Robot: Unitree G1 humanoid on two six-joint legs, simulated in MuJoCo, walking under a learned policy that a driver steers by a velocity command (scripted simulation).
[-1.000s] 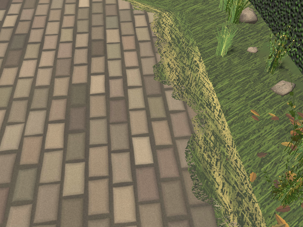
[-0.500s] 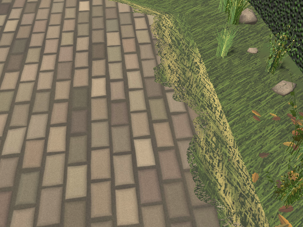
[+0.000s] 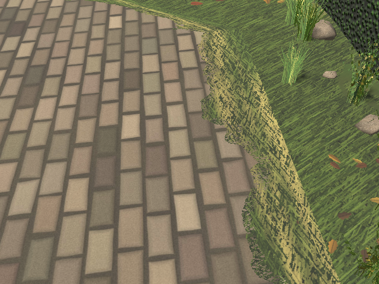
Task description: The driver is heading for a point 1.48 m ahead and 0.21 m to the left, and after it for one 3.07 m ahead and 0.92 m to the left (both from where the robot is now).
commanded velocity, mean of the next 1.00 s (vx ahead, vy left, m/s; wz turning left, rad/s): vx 0.29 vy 0.00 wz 0.00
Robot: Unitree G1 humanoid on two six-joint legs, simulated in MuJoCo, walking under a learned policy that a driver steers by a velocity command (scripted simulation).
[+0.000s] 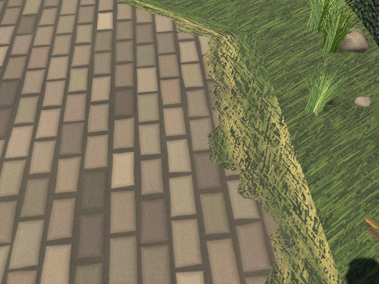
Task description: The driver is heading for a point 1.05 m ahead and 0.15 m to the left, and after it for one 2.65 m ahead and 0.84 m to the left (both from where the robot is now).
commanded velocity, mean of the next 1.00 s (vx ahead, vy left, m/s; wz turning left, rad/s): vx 0.19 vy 0.00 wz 0.00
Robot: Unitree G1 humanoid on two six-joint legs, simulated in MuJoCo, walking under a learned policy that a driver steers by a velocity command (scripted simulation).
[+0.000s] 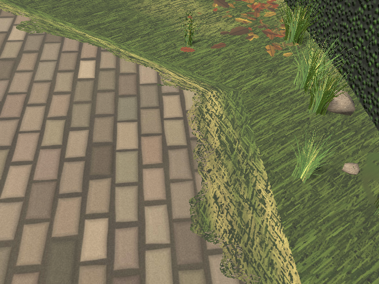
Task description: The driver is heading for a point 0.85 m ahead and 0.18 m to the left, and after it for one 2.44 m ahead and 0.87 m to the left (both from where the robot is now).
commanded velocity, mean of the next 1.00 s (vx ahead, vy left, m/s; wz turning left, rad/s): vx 0.12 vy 0.00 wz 0.00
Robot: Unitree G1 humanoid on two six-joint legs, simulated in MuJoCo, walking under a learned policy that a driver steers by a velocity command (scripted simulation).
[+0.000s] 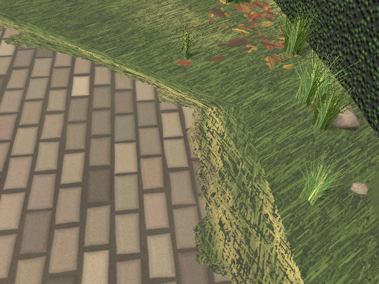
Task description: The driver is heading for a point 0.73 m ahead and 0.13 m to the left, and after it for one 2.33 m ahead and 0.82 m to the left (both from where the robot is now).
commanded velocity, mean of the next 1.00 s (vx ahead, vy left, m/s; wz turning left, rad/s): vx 0.48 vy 0.00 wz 0.31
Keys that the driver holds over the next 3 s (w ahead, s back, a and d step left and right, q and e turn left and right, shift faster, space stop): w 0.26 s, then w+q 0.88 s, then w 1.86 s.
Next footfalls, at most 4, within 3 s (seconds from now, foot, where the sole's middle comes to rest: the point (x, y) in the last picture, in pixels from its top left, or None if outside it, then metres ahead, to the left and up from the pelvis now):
0.30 right None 0.35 -0.14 -0.78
0.88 left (145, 257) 0.63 0.14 -0.78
1.36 right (164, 179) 0.98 0.08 -0.78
1.88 left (83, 158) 1.09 0.44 -0.78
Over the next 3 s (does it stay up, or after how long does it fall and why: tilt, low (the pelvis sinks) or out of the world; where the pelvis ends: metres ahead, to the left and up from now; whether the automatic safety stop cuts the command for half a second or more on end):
stays up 1.52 0.58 -0.02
